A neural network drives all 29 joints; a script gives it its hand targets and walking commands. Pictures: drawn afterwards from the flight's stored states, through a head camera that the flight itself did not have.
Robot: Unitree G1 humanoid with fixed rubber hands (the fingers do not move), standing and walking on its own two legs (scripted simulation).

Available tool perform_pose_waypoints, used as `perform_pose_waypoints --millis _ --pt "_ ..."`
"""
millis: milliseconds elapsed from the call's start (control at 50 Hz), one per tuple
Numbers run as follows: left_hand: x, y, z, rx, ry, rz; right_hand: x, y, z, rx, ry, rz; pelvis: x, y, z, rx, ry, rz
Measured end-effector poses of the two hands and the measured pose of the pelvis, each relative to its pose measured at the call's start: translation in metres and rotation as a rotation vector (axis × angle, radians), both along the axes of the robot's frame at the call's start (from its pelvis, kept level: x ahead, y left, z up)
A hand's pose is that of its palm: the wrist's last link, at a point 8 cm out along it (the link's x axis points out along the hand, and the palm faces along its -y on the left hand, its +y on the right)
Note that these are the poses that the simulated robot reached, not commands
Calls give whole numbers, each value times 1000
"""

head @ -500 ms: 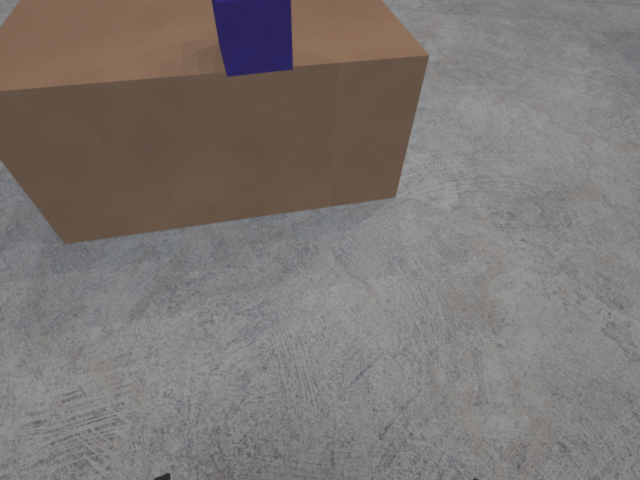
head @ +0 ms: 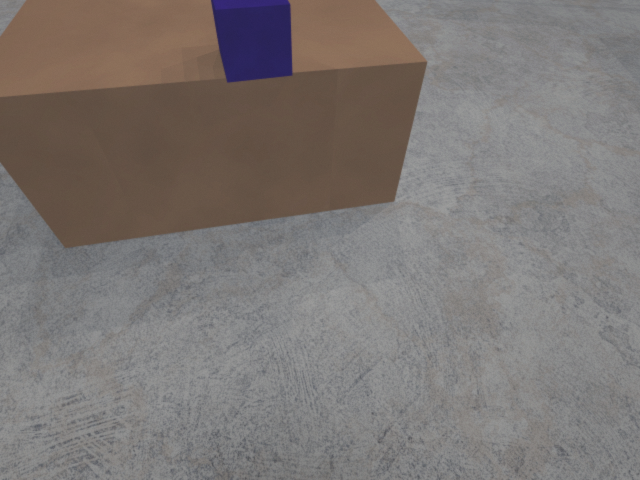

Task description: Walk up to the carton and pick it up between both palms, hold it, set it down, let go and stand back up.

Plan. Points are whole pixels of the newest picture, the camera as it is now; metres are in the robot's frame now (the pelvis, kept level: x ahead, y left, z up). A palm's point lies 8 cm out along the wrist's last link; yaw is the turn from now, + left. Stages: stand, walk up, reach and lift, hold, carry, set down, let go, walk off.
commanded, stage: stand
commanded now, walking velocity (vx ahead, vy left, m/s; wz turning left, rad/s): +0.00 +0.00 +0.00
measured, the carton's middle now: (250, 29) +1.33 +0.22 -0.02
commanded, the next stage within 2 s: walk up in 1.36 s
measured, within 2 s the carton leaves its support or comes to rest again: neither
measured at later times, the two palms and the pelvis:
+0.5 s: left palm out of the picture -0.02 +0.20 -0.15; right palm out of the picture -0.02 -0.20 -0.14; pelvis -0.01 +0.00 +0.00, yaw +0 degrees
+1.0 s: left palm out of the picture -0.04 +0.20 -0.15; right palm out of the picture -0.04 -0.20 -0.15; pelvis -0.01 +0.00 +0.00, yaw +0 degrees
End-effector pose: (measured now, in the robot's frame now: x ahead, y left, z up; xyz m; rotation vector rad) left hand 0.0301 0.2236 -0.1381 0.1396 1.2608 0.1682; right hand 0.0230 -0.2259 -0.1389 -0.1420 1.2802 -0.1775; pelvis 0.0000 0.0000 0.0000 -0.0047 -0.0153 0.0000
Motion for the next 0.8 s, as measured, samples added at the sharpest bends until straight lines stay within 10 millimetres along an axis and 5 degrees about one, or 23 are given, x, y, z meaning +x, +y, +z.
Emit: perform_pose_waypoints --millis 400,800 --pt "-45 -17 -6 -43 143 30 -41 21 -6 45 126 -30 -4 2 4 2 -18 -2" --pt "-65 -23 -8 -56 191 35 -56 26 -6 55 163 -34 -10 2 5 3 -21 -3"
